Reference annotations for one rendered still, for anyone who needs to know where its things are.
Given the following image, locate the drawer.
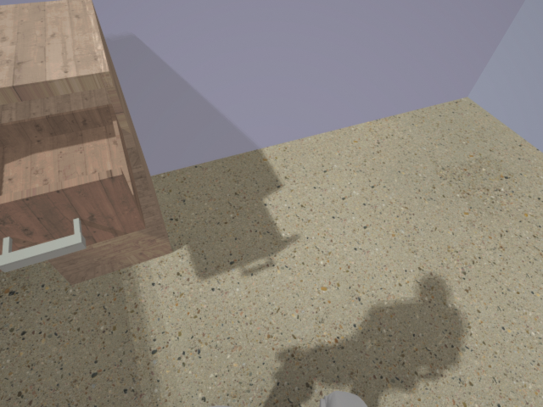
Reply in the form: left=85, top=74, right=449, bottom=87
left=0, top=104, right=146, bottom=271

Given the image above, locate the handle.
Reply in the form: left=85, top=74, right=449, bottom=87
left=0, top=218, right=87, bottom=273

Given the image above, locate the cabinet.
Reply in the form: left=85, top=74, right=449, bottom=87
left=0, top=0, right=172, bottom=285

